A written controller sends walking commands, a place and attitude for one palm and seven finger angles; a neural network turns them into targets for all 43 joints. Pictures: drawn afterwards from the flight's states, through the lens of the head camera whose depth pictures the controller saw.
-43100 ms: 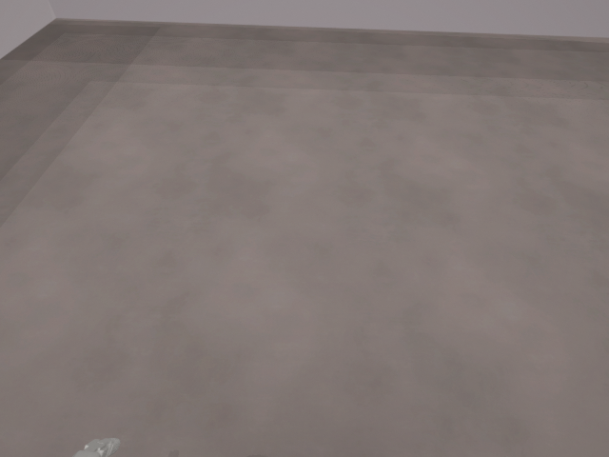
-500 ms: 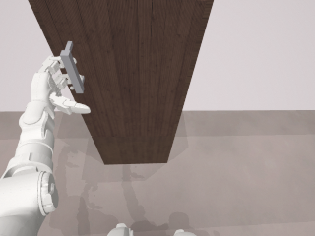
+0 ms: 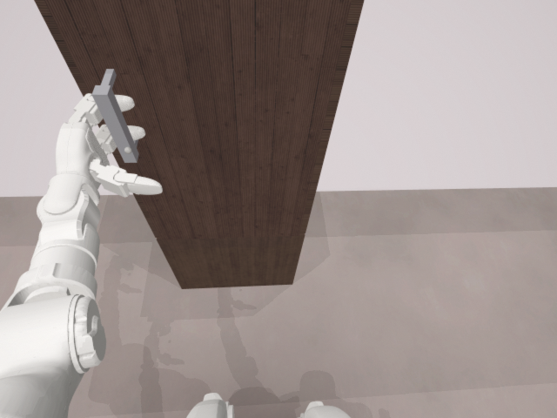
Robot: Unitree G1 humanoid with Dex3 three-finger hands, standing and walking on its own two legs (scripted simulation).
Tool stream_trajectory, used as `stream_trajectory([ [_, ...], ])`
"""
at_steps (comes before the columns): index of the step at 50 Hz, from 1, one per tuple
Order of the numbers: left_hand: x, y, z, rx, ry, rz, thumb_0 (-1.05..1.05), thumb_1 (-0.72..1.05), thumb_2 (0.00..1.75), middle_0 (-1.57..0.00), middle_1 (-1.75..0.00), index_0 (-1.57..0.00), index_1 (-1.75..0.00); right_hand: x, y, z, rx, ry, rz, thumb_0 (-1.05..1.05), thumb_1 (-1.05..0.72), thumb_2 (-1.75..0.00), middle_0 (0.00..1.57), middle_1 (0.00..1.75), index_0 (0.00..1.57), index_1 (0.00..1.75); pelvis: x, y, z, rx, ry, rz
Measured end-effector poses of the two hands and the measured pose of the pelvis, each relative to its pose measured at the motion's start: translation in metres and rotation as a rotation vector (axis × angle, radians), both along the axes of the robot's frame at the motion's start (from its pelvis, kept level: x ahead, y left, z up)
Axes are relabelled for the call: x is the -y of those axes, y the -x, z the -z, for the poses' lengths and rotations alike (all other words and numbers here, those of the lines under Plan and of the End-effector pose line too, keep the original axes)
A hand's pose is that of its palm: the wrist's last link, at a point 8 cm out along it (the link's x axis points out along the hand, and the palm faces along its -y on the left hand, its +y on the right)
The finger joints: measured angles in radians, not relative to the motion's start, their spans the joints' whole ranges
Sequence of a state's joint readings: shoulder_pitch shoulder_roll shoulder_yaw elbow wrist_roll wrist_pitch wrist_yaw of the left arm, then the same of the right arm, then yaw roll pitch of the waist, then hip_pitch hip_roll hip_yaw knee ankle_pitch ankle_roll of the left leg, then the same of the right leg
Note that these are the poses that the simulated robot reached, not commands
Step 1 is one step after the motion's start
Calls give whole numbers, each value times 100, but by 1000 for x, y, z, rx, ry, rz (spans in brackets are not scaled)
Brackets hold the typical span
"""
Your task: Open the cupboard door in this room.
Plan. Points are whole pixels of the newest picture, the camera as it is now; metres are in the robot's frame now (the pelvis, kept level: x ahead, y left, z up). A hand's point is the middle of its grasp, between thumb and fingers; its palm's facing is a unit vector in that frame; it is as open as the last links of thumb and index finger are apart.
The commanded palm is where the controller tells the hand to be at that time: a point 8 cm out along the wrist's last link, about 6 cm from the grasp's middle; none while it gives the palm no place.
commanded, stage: slide the fingers in behind the handle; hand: left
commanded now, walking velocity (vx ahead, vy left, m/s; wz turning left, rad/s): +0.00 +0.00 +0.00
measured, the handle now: (120, 118) +0.53 +0.21 +0.11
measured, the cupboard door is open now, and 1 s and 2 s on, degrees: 0 2 47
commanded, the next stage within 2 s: close the thumb around the handle in 0.14 s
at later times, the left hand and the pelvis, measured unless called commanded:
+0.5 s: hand (126, 150) +0.47 +0.20 +0.10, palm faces +0.01 -1.00 +0.01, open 12.1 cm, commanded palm +0.45 +0.24 +0.10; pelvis +0.01 +0.00 +0.00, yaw +0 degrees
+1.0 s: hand (132, 156) +0.46 +0.19 +0.10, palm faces +0.02 -1.00 +0.00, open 5.7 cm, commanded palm +0.44 +0.23 +0.10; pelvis +0.00 +0.00 +0.00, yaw +0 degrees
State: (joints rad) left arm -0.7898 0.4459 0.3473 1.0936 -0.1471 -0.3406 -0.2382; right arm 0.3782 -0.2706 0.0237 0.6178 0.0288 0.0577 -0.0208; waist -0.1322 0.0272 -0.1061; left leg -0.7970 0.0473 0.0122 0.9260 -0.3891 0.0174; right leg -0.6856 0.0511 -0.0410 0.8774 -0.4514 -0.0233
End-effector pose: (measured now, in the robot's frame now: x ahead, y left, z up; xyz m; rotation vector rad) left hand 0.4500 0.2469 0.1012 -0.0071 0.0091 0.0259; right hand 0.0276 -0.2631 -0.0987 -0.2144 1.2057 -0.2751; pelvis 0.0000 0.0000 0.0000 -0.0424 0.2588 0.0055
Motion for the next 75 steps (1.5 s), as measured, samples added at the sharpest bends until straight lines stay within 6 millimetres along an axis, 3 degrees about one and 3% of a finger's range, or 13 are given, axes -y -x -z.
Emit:
stream_trajectory([
  [9,-5,1,1,-2,5,8,-2,-50,30,-30,-120,-30,-120,1,6,0,-35,1,6,0,-90,-89,20,30,20,30,0,-2,-1,-4,2,-4],
  [19,-4,-2,2,-1,12,8,-2,-42,34,-31,-121,-31,-121,-2,-3,0,-19,-2,-3,0,-90,-89,20,30,20,30,-2,-5,0,-7,3,-5],
  [35,4,5,1,3,3,8,-1,32,65,-35,-128,-36,-128,-10,-19,0,25,-24,-16,0,-90,-89,20,30,20,30,-5,-7,-2,9,1,-2],
  [44,6,10,-1,12,-11,4,0,74,83,-37,-132,-36,-132,-8,-18,1,32,-26,-16,0,-90,-89,20,30,20,30,-4,-5,-2,17,-1,-2],
  [57,8,12,-1,10,-8,1,1,75,83,-35,-134,-35,-133,-1,-9,1,16,-16,-12,0,-90,-89,20,30,20,30,1,-2,-2,19,-4,-4],
  [63,10,24,0,19,-7,10,1,75,81,-35,-134,-34,-133,0,-12,-1,37,-27,2,0,-90,-89,20,30,20,30,2,-5,-5,28,-9,8],
  [69,16,52,1,35,-2,37,0,74,79,-35,-134,-33,-132,-3,-35,-8,110,-49,-7,0,-90,-89,20,30,20,30,2,-11,-10,53,-15,15],
  [75,33,90,3,47,50,-26,1,72,78,-35,-134,-33,-131,-10,-78,-17,238,-70,-67,1,-90,-89,20,30,20,30,1,-15,-14,80,-19,14],
])
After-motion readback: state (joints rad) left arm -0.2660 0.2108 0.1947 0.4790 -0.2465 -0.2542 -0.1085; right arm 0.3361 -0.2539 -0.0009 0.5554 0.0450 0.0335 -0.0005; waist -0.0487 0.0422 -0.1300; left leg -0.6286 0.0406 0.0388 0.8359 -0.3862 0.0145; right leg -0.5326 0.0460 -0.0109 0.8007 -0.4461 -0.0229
